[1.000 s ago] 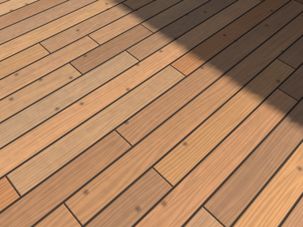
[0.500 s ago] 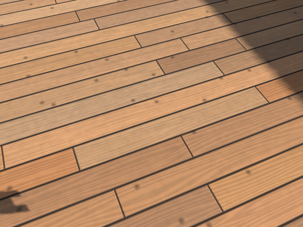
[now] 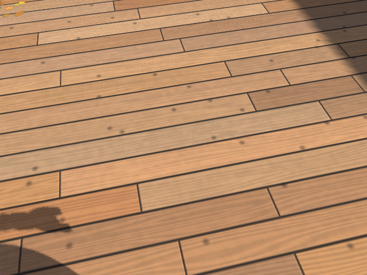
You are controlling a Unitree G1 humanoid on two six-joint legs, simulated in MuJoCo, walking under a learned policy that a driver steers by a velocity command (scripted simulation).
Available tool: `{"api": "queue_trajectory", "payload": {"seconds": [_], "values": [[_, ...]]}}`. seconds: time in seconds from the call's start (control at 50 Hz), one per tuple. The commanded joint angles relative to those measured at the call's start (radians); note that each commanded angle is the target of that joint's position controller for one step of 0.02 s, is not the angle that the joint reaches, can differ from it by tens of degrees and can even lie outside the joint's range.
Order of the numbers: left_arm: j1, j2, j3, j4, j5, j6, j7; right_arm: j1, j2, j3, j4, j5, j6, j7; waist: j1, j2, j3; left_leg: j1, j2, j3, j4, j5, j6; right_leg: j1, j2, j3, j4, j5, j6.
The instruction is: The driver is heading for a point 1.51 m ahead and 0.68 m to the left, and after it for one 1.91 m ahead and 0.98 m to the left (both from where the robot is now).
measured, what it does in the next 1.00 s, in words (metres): walks ahead, turning left: left foot, then right foot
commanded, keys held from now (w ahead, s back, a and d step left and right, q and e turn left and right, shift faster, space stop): w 0.18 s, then w+q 0.82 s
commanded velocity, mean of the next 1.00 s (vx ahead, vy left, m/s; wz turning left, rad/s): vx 0.40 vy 0.00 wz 0.39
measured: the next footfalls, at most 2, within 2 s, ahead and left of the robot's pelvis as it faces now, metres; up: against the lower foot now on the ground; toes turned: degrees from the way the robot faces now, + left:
left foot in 0.30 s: +0.10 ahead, +0.13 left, +0.00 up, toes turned +2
right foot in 0.74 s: +0.46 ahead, -0.04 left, +0.00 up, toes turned +18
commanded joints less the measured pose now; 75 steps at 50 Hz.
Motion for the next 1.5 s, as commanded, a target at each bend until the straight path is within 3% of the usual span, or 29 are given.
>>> {"api": "queue_trajectory", "payload": {"seconds": [0.02,0.1,0.18,0.28,0.3,0.32,0.34,0.38,0.44,0.56,0.68,0.72,0.74,0.76,0.78,0.8,0.84,0.88,0.98,1.14,1.18,1.22,1.24,1.26,1.28,1.3,1.32,1.36,1.5], "values": [[-0.036,0.122,0.019,-0.069,0.000,-0.020,-0.002,0.032,-0.113,-0.027,-0.053,-0.011,-0.024,-0.004,-0.032,-0.220,-0.072,-0.005,0.044,0.049,0.019,-0.130,-0.030,0.037,-0.232,0.287,-0.238,-0.198,-0.180],[0.103,0.202,0.040,-0.031,-0.017,-0.026,0.024,-0.067,-0.132,-0.047,-0.073,0.023,-0.046,0.005,0.053,-0.227,0.073,-0.261,0.080,0.093,0.283,-0.220,-0.028,0.094,-0.311,0.424,-0.341,-0.388,-0.218],[0.108,0.181,0.037,-0.030,-0.039,-0.027,0.021,-0.061,-0.063,-0.029,-0.054,0.030,-0.085,0.030,0.053,-0.182,0.046,-0.200,0.093,0.146,0.136,-0.167,-0.007,0.133,-0.237,0.282,-0.327,-0.208,-0.198],[0.093,0.157,0.032,-0.033,-0.040,-0.027,0.002,0.126,-0.087,-0.042,0.029,0.036,-0.080,0.041,-0.035,-0.142,-0.038,0.230,0.038,0.222,-0.091,0.048,0.021,-0.061,-0.185,0.098,-0.181,-0.139,-0.146],[0.077,0.109,0.015,-0.040,-0.028,-0.035,-0.001,0.210,-0.116,-0.053,0.045,0.043,-0.078,0.032,-0.076,-0.088,-0.060,0.341,0.098,0.122,-0.117,0.012,0.050,-0.142,-0.147,0.035,-0.037,-0.116,-0.100],[0.037,0.035,-0.007,-0.092,-0.006,-0.053,-0.002,0.299,-0.227,-0.077,0.049,0.031,-0.077,0.021,-0.092,0.172,-0.081,0.457,0.312,-0.273,-0.248,-0.162,0.162,-0.359,-0.026,-0.104,0.324,-0.149,-0.008],[-0.022,0.091,0.005,-0.141,-0.031,-0.077,0.006,0.356,-0.277,-0.090,0.054,0.027,-0.090,0.034,-0.125,0.251,-0.049,0.464,0.438,-0.624,-0.376,-0.325,0.316,-0.566,0.032,-0.009,0.548,-0.318,0.001],[-0.007,0.153,0.021,-0.125,-0.057,-0.109,-0.008,0.273,-0.175,-0.057,0.035,0.018,-0.115,0.033,-0.077,0.126,0.056,0.421,0.397,-0.484,-0.371,-0.271,0.291,-0.662,-0.062,0.057,0.649,-0.163,-0.040],[-0.025,0.135,0.025,-0.120,-0.010,-0.124,-0.022,0.229,-0.138,-0.040,0.021,0.018,-0.103,0.021,-0.039,0.055,0.042,0.345,0.303,-0.292,-0.380,0.040,0.230,-0.575,-0.086,0.042,0.510,0.006,-0.027],[-0.208,0.062,-0.007,-0.164,-0.021,-0.116,-0.041,0.269,-0.176,-0.054,0.052,0.029,-0.086,-0.015,-0.077,0.075,0.062,0.147,0.217,-0.118,-0.374,0.226,0.185,-0.337,0.004,-0.018,0.103,0.282,0.044],[-0.198,0.131,0.022,-0.174,-0.034,-0.120,-0.036,0.280,-0.189,-0.071,0.078,0.043,-0.076,-0.021,-0.034,0.103,0.046,0.215,0.276,-0.211,-0.268,0.314,0.134,-0.184,0.010,0.033,-0.007,0.253,-0.005],[-0.014,0.179,0.052,-0.137,-0.029,-0.121,-0.020,0.253,-0.165,-0.065,0.062,0.031,-0.069,-0.015,0.067,0.097,-0.088,0.186,0.198,-0.164,-0.025,0.531,0.086,0.093,0.008,0.004,-0.040,0.232,-0.058],[0.158,0.228,0.064,-0.123,-0.011,-0.118,-0.010,0.242,-0.112,-0.046,0.028,0.012,-0.067,-0.012,0.135,0.016,-0.264,0.036,0.133,-0.127,0.257,0.359,0.055,0.391,-0.149,0.161,-0.001,0.141,-0.122],[0.219,0.298,0.073,-0.095,0.004,-0.108,-0.016,0.409,0.009,-0.012,0.011,0.034,-0.079,-0.011,0.049,-0.334,-0.421,-0.307,-0.017,-0.042,0.613,-0.303,-0.010,0.710,-0.407,0.651,-0.105,-0.046,-0.278],[0.208,0.206,0.056,-0.098,-0.011,-0.104,-0.020,0.410,-0.100,-0.029,0.034,0.064,-0.083,-0.011,0.060,-0.303,-0.376,-0.437,0.056,-0.064,0.763,-0.289,-0.019,0.656,-0.428,0.807,-0.208,-0.280,-0.286],[0.147,0.140,0.039,-0.104,-0.019,-0.099,-0.013,0.288,-0.167,-0.047,0.025,0.067,-0.080,-0.011,0.080,-0.188,-0.208,-0.475,0.101,-0.033,0.783,-0.195,-0.022,0.510,-0.381,0.628,-0.230,-0.278,-0.243],[0.068,0.103,0.027,-0.086,-0.007,-0.091,-0.011,0.171,-0.159,-0.050,-0.001,0.036,-0.076,-0.009,0.045,-0.083,-0.058,-0.406,0.172,0.010,0.708,-0.078,-0.021,0.250,-0.298,0.370,-0.255,-0.014,-0.206],[0.038,0.090,0.024,-0.070,0.001,-0.101,-0.009,0.180,-0.119,-0.049,-0.006,0.043,-0.062,0.000,0.005,-0.129,-0.026,-0.326,0.207,0.019,0.648,-0.044,-0.016,0.134,-0.255,0.234,-0.313,0.078,-0.198],[0.044,0.147,0.046,-0.021,-0.015,-0.117,-0.008,0.096,-0.073,-0.032,-0.046,0.029,-0.048,0.011,0.001,-0.079,0.023,-0.385,0.232,0.036,0.458,0.087,-0.033,0.114,-0.279,0.069,-0.390,0.213,-0.232],[0.119,0.218,0.063,0.033,-0.042,-0.081,-0.005,-0.128,-0.076,-0.022,-0.119,0.037,-0.064,0.060,0.074,-0.059,0.076,-0.331,0.187,0.149,0.098,0.251,0.015,0.255,-0.272,-0.146,-0.352,0.324,-0.158],[0.126,0.245,0.070,0.039,-0.051,-0.065,-0.002,-0.123,-0.101,-0.034,-0.136,0.032,-0.061,0.065,0.050,-0.077,0.053,-0.279,0.142,0.194,0.067,0.151,0.050,0.314,-0.281,-0.179,-0.259,0.559,-0.139],[0.113,0.262,0.073,0.035,-0.061,-0.048,0.004,0.047,-0.162,-0.072,-0.105,0.029,-0.052,0.061,-0.061,-0.090,-0.060,-0.028,0.052,0.255,0.019,0.106,0.103,0.296,-0.254,-0.237,0.024,0.860,-0.105],[0.126,0.228,0.057,0.027,-0.053,-0.046,0.009,0.232,-0.228,-0.109,-0.054,0.035,-0.043,0.046,-0.147,-0.058,-0.156,0.256,0.027,0.224,-0.008,0.143,0.143,0.145,-0.215,-0.257,0.272,0.788,-0.067],[0.169,0.115,0.020,-0.019,-0.007,-0.055,0.008,0.305,-0.339,-0.135,-0.039,0.044,-0.037,0.026,-0.113,0.173,-0.224,0.572,0.269,-0.205,-0.045,0.070,0.260,-0.249,-0.104,-0.260,0.642,0.112,-0.005],[0.163,0.093,-0.002,-0.059,-0.011,-0.089,0.000,0.280,-0.353,-0.122,-0.088,0.040,-0.059,0.036,-0.079,0.225,-0.398,0.709,0.428,-0.715,-0.223,-0.123,0.408,-0.469,0.044,-0.017,0.859,-0.348,0.014],[0.061,0.190,0.021,-0.072,-0.052,-0.109,-0.012,0.261,-0.251,-0.092,-0.080,0.032,-0.076,0.046,-0.125,0.095,-0.319,0.667,0.415,-0.606,-0.275,-0.125,0.344,-0.570,-0.021,0.067,0.885,-0.266,-0.001],[0.038,0.183,0.016,-0.076,-0.065,-0.121,-0.017,0.232,-0.212,-0.079,-0.066,0.028,-0.086,0.046,-0.100,0.080,-0.199,0.535,0.380,-0.451,-0.273,-0.051,0.307,-0.574,-0.063,0.047,0.818,-0.178,-0.021],[0.051,0.174,0.018,-0.050,-0.027,-0.118,-0.006,0.111,-0.149,-0.056,-0.075,0.019,-0.091,0.040,-0.021,0.023,-0.098,0.288,0.307,-0.262,-0.283,0.177,0.253,-0.450,-0.137,0.045,0.663,-0.057,-0.013],[-0.028,0.102,-0.004,-0.054,-0.012,-0.077,-0.010,0.123,-0.163,-0.050,-0.014,0.013,-0.110,0.011,-0.020,0.030,-0.014,0.124,0.234,-0.040,-0.382,0.365,0.233,-0.388,-0.130,0.011,0.348,0.235,0.055]]}}
Velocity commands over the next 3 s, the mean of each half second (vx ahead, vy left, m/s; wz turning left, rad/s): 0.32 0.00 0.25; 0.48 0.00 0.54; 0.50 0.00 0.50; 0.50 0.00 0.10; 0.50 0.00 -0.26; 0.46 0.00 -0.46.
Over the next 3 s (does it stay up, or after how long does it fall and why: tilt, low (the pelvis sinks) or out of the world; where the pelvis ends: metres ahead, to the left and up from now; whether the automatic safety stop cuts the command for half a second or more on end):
stays up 1.34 0.62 0.01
